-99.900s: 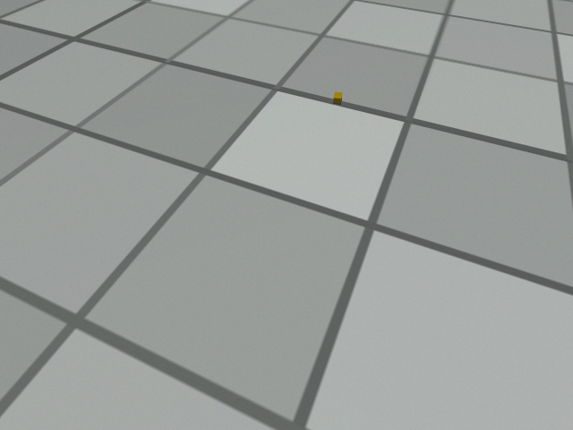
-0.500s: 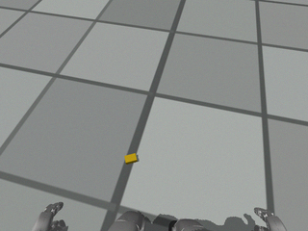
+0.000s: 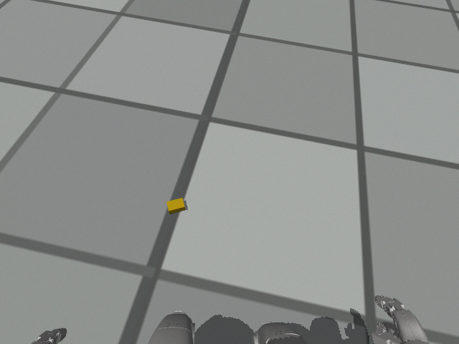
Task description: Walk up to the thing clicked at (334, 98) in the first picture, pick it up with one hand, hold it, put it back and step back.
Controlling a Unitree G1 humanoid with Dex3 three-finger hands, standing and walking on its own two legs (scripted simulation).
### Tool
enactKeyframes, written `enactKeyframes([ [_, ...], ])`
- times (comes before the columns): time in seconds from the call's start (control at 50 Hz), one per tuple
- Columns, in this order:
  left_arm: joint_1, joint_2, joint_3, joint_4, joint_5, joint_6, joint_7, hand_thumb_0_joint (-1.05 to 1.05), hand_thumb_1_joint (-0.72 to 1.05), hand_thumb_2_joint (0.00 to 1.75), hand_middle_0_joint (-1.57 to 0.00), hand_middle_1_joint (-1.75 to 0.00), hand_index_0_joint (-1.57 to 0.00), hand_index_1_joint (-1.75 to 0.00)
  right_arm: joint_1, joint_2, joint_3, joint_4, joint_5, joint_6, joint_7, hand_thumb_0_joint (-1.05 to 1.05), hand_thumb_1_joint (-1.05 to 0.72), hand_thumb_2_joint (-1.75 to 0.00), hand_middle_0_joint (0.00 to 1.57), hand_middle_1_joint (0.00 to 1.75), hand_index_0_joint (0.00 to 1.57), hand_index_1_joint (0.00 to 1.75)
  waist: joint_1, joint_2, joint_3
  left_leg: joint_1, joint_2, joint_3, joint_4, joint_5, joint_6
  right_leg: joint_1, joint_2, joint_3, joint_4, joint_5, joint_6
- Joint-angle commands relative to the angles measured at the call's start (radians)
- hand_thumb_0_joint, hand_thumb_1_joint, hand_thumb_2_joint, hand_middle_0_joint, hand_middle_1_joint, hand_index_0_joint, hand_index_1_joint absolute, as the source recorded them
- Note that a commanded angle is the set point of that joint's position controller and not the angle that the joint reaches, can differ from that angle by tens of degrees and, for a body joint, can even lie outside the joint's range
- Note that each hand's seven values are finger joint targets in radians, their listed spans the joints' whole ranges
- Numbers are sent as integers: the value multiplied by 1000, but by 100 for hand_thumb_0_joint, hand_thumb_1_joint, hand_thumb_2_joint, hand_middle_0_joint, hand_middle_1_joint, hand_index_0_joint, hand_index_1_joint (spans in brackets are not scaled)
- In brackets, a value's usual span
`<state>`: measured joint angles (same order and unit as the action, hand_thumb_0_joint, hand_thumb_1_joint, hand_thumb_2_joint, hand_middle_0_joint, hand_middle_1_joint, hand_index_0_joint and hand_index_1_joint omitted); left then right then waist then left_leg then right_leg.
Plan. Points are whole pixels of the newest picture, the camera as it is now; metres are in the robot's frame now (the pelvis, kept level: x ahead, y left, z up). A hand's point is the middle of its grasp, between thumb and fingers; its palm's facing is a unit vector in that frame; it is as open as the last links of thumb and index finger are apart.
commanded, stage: step back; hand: left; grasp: from above
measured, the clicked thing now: (176, 205) +0.68 +0.25 -0.74
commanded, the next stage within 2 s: stand in 1.96 s
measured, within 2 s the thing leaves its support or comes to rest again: neither
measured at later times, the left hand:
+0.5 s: hand out of the picture -0.04 +0.22 -0.14, palm faces +0.08 -0.92 -0.37, open 7.4 cm
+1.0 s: hand out of the picture -0.30 +0.18 -0.12, palm faces +0.10 -0.88 -0.47, open 7.4 cm
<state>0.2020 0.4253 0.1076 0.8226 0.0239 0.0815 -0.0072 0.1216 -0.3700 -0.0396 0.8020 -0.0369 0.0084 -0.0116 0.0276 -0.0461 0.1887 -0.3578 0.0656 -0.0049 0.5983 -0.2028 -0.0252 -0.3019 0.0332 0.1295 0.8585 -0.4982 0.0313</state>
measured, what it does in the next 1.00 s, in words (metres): walks backwards: right foot, then left foot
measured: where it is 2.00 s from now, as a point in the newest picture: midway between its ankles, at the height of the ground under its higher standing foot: outside the picture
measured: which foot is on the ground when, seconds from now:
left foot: down 0.00-0.06, up 0.08-0.40, down 0.42-0.78, up 0.80-1.00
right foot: up 0.00-0.02, down 0.04-0.44, up 0.46-0.72, down 0.74-1.00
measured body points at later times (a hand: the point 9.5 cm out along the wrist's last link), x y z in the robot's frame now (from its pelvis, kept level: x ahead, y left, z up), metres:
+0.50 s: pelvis -0.17 -0.05 +0.00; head -0.11 -0.03 +0.44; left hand -0.05 +0.27 -0.12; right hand -0.08 -0.35 -0.12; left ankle -0.17 +0.07 -0.72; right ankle -0.07 -0.15 -0.69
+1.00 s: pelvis -0.33 -0.11 +0.00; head -0.29 -0.14 +0.45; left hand -0.30 +0.22 -0.09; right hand -0.20 -0.42 -0.13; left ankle -0.36 +0.04 -0.66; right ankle -0.29 -0.23 -0.72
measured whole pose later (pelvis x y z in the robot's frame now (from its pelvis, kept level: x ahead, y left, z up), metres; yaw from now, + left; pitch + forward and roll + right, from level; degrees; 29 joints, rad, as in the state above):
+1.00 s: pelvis -0.33 -0.11 +0.00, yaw +5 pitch -2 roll +1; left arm 0.24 0.36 0.07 0.89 0.04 0.01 0.02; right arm 0.18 -0.43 -0.05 0.88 -0.02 0.08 0.00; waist 0.03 0.07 0.10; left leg -0.43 -0.08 -0.15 1.07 -0.44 -0.03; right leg -0.32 -0.02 0.01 0.64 -0.30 -0.01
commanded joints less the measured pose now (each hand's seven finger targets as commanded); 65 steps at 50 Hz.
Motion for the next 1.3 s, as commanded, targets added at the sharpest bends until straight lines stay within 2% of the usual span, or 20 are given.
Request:
enactKeyframes([
  [0.0, 152, 117, 41, -9, 5, -50, 6, 0, 90, 90, -20, -30, -20, -30, -34, -288, -90, -81, 13, 9, -19, 0, -90, -90, 20, 30, 20, 30, 28, 258, -295, 143, 149, -150, 6, 260, 187, 153, -17, -107, -454, 260, -42],
  [0.04, 124, 247, 69, -30, 33, -63, 7, 0, 90, 90, -20, -30, -20, -30, -8, -199, -63, -96, 29, 18, -18, 0, -90, -90, 20, 30, 20, 30, 14, -93, -238, -185, -86, -88, 230, -170, 57, 221, -210, 274, -490, 329, -117],
  [0.08, -37, 340, 84, -105, 24, -58, 11, 0, 90, 90, -20, -30, -20, -30, -16, -236, -86, -79, 30, 22, -46, 0, -90, -90, 20, 30, 20, 30, 22, -258, -143, -82, -127, -146, 584, -433, 24, -188, -442, 486, -590, 246, -331],
  [0.14, -153, 190, 45, -131, 16, -61, 20, 0, 90, 90, -20, -30, -20, -30, 86, -235, -71, -3, 45, 20, -31, 0, -90, -90, 20, 30, 20, 30, -60, -103, -106, -109, -187, -167, 643, -259, 22, -92, -221, 110, -464, 437, -205],
  [0.28, -22, 163, 45, -131, 22, -50, 44, 0, 90, 90, -20, -30, -20, -30, 83, -186, -48, -28, 23, -4, -34, 0, -90, -90, 20, 30, 20, 30, 32, -152, -233, -140, -119, -79, 266, -347, 5, 280, -295, 139, -358, 688, -258],
  [0.36, -73, 184, 27, -144, -1, -31, 34, 0, 90, 90, -20, -30, -20, -30, 205, -190, -62, 26, 13, -7, -25, 0, -90, -90, 20, 30, 20, 30, -28, -129, -290, 97, -101, -2, -143, -81, 46, 196, -252, 87, -248, 616, -184],
  [0.42, -73, 118, 7, -161, -9, -25, 27, 0, 90, 90, -20, -30, -20, -30, 120, -347, -101, -3, -14, -3, -14, 0, -90, -90, 20, 30, 20, 30, -12, 271, -247, 248, 263, -475, -269, 178, 230, -233, 37, -122, 58, -51, -53],
  [0.46, -134, 180, 37, -146, 5, -23, 40, 0, 90, 90, -20, -30, -20, -30, 37, -364, -106, -32, -12, -12, -22, 0, -90, -90, 20, 30, 20, 30, -38, 249, -161, -74, 381, -545, -293, 207, 363, -92, 7, 59, 385, -138, -38],
  [0.52, -30, 153, 34, -81, -16, -15, 25, 0, 90, 90, -20, -30, -20, -30, -47, -253, -68, -48, -14, -12, -28, 0, -90, -90, 20, 30, 20, 30, 35, 138, -152, -5, 161, -206, -215, 296, 233, -151, 90, 65, 479, 18, -43],
  [0.66, 10, 120, 4, -59, -8, -59, 25, 0, 90, 90, -20, -30, -20, -30, 29, -256, -75, -42, 1, 21, -16, 0, -90, -90, 20, 30, 20, 30, -26, 291, -248, 303, 167, -185, -59, 373, 238, -80, -35, -71, -205, 4, -12],
  [0.72, 96, 141, 16, 19, 5, -87, 39, 0, 90, 90, -20, -30, -20, -30, 9, -247, -63, -34, 17, 52, -3, 0, -90, -90, 20, 30, 20, 30, -6, 185, -319, 176, 77, -119, 97, 225, 163, 162, -19, -108, -548, 324, -24],
  [0.76, 54, 301, 56, -4, 20, -89, 35, 0, 90, 90, -20, -30, -20, -30, 9, -160, -40, -71, 21, 47, -9, 0, -90, -90, 20, 30, 20, 30, -3, -169, -233, -223, -148, -87, 303, -357, 49, 159, -308, 320, -497, 345, -155],
  [0.78, -6, 379, 68, -41, 24, -91, 42, 0, 90, 90, -20, -30, -20, -30, -33, -207, -68, -78, 18, 58, -23, 0, -90, -90, 20, 30, 20, 30, 52, -249, -186, -143, -114, -191, 523, -426, 24, -98, -488, 512, -565, 320, -323],
  [0.86, -122, 209, 29, -33, 11, -99, 55, 0, 90, 90, -20, -30, -20, -30, 54, -212, -64, 3, 31, 53, -5, 0, -90, -90, 20, 30, 20, 30, -65, -31, -152, -148, -184, -194, 627, -223, 16, -2, -233, 47, -389, 539, -183],
  [0.98, 48, 237, 53, 3, 27, -112, 47, 0, 90, 90, -20, -30, -20, -30, -17, -214, -65, -6, 1, 22, 12, 0, -90, -90, 20, 30, 20, 30, 61, -134, -186, -205, -79, -122, 264, -308, -11, 229, -293, 196, -468, -65, -226],
  [1.08, -15, 229, 25, 7, 23, -94, 29, 0, 90, 90, -20, -30, -20, -30, 157, -213, -94, 107, -4, 0, 36, 0, -90, -90, 20, 30, 20, 30, -34, -81, -167, 284, -106, -5, -206, -222, 66, -121, -209, 34, -384, -190, -145],
  [1.12, -11, 107, -15, -11, -6, -97, 34, 0, 90, 90, -20, -30, -20, -30, 173, -336, -112, 95, -23, -9, 29, 0, -90, -90, 20, 30, 20, 30, -70, 356, -150, 320, 228, -600, -435, -686, 185, -453, 1, -198, 27, -128, -39],
  [1.14, -116, 220, 19, 3, 10, -102, 35, 0, 90, 90, -20, -30, -20, -30, 120, -368, -115, 80, -12, -10, 32, 0, -90, -90, 20, 30, 20, 30, -92, 217, -51, 53, 301, -691, -474, -834, 284, -341, -66, -71, 97, -82, -36],
  [1.2, -24, 174, 9, 50, -7, -116, 8, 0, 90, 90, -20, -30, -20, -30, -3, -239, -75, 63, -19, -32, 24, 0, -90, -90, 20, 30, 20, 30, -8, 142, -44, 77, 116, -319, -366, -426, 182, -208, -78, -78, 30, 87, -50],
  [1.28, 2, 162, 5, 75, -2, -116, -7, 0, 90, 90, -20, -30, -20, -30, 48, -261, -86, 74, -10, -34, 25, 0, -90, -90, 20, 30, 20, 30, -40, 227, -91, 71, 116, -267, -348, -452, 187, -105, -50, -146, -95, 81, -30],
])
